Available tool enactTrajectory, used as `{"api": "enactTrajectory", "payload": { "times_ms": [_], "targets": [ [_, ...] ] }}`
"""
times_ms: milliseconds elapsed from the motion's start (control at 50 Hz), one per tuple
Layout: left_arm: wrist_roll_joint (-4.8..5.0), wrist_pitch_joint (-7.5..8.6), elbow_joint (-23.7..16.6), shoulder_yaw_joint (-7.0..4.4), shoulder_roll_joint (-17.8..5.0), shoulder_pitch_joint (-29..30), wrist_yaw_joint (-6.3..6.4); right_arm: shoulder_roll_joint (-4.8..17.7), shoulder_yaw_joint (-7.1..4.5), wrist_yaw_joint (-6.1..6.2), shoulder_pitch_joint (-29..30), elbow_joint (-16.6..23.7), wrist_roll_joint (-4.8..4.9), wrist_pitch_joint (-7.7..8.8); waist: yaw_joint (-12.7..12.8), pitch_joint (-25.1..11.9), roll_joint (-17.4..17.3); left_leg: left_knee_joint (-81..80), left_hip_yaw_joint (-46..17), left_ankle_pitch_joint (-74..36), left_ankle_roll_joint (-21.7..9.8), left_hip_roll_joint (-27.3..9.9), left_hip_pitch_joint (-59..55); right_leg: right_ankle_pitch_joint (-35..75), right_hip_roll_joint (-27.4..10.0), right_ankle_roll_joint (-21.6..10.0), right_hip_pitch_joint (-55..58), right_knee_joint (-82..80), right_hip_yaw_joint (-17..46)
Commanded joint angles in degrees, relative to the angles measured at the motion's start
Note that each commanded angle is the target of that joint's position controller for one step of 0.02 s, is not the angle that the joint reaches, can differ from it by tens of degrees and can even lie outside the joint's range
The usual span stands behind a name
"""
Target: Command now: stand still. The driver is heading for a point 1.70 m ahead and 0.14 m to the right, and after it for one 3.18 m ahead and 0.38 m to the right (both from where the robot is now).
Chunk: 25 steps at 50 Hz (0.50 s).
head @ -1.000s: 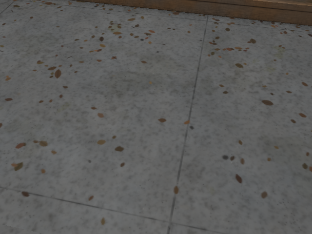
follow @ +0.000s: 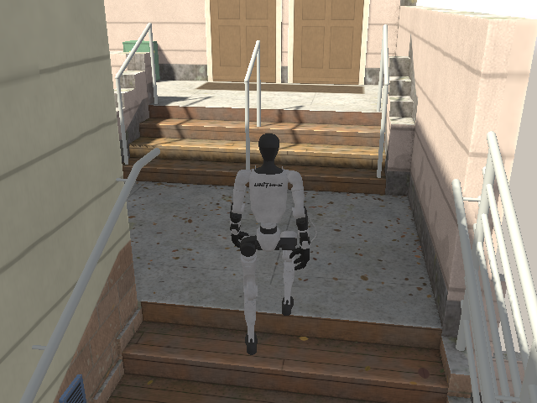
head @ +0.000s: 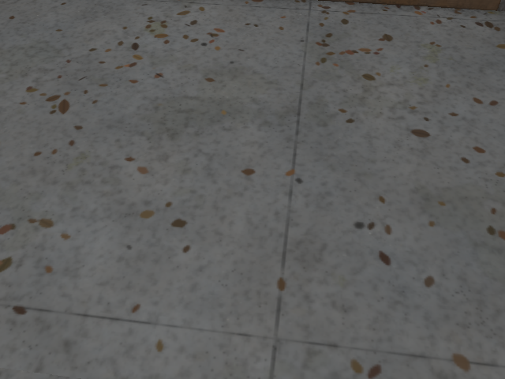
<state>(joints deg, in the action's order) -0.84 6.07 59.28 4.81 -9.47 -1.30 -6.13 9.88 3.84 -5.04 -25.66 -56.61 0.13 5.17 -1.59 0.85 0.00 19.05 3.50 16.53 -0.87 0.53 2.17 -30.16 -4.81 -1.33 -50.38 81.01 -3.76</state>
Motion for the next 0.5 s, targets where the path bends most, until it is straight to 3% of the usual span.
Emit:
{"api": "enactTrajectory", "payload": {
  "times_ms": [20, 500],
  "targets": [
    [0.08, 0.68, -2.7, -0.94, -5.0, 3.1, 0.08, 4.6, -0.64, 0.29, -6.2, -0.2, 0.03, 0.34, 0.3, 0.6, 0.2, -6.5, -2.5, -2.2, 1.2, -3.9, 13.1, 1.0, -1.6, -2.2, 11.6, -12.7, 8.0],
    [-0.06, -0.07, 0.1, -1.03, -4.6, 2.5, 0.19, 4.1, -0.2, 0.56, -8.1, -3.9, 0.01, 0.39, 0.3, 0.2, -0.6, -6.6, -0.9, -6.2, 1.8, -4.2, 10.4, 2.9, -0.9, -3.2, 12.6, -13.5, 7.4]
  ]
}}
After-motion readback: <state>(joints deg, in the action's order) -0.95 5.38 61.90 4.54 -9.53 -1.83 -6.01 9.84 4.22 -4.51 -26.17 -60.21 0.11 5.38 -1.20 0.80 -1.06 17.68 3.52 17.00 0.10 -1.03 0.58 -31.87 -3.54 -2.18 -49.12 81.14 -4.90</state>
